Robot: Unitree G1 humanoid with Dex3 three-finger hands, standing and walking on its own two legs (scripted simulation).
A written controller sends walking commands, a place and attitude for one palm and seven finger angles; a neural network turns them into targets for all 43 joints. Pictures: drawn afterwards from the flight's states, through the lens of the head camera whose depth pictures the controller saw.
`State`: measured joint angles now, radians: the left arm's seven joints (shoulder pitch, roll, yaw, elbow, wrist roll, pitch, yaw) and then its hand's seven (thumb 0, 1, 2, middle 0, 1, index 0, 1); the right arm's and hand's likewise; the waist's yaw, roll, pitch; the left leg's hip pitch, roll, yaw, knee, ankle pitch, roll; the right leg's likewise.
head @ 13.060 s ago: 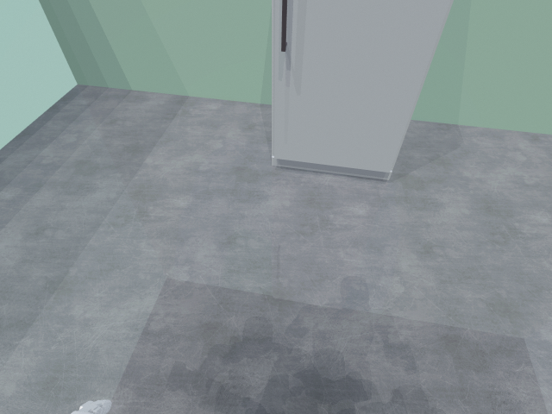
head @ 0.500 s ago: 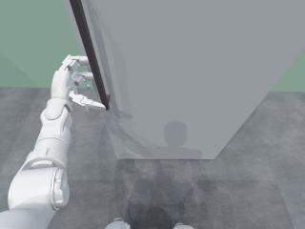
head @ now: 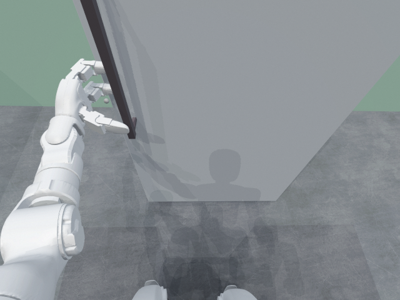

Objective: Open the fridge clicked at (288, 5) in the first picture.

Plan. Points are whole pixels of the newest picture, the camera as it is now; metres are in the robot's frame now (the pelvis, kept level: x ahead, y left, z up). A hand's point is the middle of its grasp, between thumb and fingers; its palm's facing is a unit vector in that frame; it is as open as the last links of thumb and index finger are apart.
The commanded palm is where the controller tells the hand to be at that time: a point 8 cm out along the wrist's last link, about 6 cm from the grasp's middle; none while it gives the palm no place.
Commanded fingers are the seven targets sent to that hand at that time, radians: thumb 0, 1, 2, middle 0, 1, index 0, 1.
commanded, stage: slide the fingers in behind the handle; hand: left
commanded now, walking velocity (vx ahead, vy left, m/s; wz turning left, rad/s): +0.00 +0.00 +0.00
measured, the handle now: (115, 70) +0.52 +0.14 +0.15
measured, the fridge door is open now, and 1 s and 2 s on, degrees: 0 0 0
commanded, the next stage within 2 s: grip the handle and tug to test in 1.70 s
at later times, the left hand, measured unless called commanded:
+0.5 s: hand (113, 108) +0.46 +0.15 +0.11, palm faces -0.05 -1.00 +0.00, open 14.0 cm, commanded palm +0.44 +0.20 +0.10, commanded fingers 0.00 -0.50 0.30 -0.30 -1.20 -0.30 -1.20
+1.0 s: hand (124, 106) +0.47 +0.13 +0.11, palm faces -0.05 -1.00 -0.01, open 14.0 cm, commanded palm +0.44 +0.18 +0.10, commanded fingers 0.00 -0.50 0.30 -0.30 -1.20 -0.30 -1.20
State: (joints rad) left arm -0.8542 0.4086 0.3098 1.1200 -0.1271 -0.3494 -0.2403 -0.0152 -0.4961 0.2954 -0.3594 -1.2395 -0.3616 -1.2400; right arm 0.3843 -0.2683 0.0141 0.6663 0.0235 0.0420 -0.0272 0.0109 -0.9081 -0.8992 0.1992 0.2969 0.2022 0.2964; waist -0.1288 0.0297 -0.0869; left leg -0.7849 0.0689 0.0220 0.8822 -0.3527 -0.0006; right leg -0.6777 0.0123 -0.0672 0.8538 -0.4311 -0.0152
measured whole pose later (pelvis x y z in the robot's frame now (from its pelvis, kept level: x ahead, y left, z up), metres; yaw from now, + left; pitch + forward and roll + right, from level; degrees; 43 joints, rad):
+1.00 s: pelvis +0.00 +0.00 +0.00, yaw +0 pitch +13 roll -1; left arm -0.76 0.28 0.23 1.01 -0.13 -0.37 -0.13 -0.02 -0.50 0.30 -0.30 -1.20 -0.30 -1.20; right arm 0.38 -0.25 0.00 0.66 0.02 0.04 0.00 0.01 -0.91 -0.90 0.20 0.30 0.20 0.30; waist -0.11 0.04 -0.09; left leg -0.73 0.06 0.03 0.86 -0.35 0.00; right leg -0.64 0.01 -0.05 0.84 -0.43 -0.01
